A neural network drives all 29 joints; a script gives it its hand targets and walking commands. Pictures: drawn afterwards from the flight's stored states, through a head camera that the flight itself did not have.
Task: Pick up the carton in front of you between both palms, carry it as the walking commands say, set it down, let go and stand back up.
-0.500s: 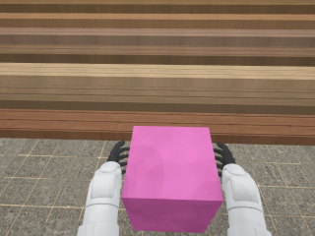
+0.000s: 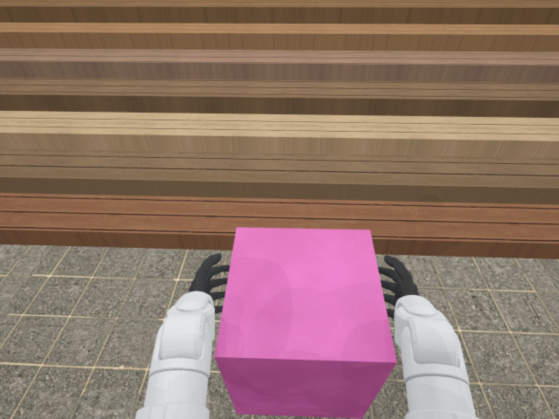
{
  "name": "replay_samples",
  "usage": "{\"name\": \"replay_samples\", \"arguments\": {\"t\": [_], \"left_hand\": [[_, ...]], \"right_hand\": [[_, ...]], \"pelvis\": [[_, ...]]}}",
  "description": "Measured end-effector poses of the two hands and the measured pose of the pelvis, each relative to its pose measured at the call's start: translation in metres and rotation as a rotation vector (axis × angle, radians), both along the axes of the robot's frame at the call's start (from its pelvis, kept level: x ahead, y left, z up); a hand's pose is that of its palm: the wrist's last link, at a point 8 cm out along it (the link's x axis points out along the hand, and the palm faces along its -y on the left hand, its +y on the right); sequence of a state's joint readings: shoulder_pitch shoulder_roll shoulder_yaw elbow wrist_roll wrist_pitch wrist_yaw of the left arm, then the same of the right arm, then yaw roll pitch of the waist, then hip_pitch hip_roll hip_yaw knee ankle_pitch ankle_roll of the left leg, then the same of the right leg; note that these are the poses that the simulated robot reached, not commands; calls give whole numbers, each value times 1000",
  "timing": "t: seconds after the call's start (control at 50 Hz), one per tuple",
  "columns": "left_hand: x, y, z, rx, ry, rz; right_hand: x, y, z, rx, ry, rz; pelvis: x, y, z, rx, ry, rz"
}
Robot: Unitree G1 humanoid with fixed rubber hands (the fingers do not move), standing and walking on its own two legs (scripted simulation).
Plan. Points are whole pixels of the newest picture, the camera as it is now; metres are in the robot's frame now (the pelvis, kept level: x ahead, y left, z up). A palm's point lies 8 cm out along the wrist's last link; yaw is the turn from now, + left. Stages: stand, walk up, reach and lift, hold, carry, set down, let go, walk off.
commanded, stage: hold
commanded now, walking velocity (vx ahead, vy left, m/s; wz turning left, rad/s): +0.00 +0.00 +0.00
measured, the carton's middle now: (300, 325) +0.29 +0.00 -0.03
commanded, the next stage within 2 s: carry in 0.14 s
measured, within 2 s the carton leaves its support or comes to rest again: neither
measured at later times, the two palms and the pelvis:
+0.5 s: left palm (224, 253) +0.35 +0.12 +0.08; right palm (417, 258) +0.35 -0.18 +0.08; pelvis +0.07 -0.02 +0.00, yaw +0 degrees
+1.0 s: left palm (264, 160) +0.63 +0.08 +0.07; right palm (402, 167) +0.61 -0.22 +0.06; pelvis +0.35 -0.06 -0.03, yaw -1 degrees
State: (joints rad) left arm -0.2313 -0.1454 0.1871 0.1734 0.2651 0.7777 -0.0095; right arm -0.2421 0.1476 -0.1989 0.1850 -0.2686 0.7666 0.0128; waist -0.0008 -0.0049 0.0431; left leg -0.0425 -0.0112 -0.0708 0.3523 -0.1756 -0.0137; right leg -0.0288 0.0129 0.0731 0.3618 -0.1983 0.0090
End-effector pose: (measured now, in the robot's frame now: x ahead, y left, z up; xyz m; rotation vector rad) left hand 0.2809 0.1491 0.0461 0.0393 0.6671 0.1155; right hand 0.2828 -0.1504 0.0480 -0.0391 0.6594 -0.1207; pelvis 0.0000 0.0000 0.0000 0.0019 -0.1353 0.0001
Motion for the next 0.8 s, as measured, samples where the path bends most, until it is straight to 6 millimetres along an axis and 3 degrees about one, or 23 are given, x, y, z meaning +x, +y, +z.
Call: {"name": "replay_samples", "arguments": {"t": [0.2, 0.34, 0.44, 0.56, 0.66, 0.74, 0.8], "left_hand": [[3, 0, 2, -9, -5, 4], [27, -14, 18, -23, -56, 1], [50, -30, 27, -36, -25, 13], [87, -18, 37, -45, 4, 49], [127, -5, 31, -79, 6, 65], [167, -14, 33, -77, 70, 32], [205, -26, 39, -82, 67, 8]], "right_hand": [[2, 0, 1, 11, -5, -11], [20, -14, 14, 35, -57, -41], [43, -30, 23, 43, -25, -52], [89, -17, 36, 73, 4, -46], [127, -4, 30, 69, 6, -50], [154, -13, 30, 71, 67, -93], [186, -25, 37, 76, 62, -123]], "pelvis": [[0, 1, -2, 1, 62, -9], [21, -9, -8, -4, 150, -39], [51, -19, -6, 5, 197, -2], [97, -13, -1, 32, 232, -2], [145, -5, -11, 33, 234, -42], [183, -5, -3, 8, 238, -50], [215, -11, 1, -3, 239, -48]]}}
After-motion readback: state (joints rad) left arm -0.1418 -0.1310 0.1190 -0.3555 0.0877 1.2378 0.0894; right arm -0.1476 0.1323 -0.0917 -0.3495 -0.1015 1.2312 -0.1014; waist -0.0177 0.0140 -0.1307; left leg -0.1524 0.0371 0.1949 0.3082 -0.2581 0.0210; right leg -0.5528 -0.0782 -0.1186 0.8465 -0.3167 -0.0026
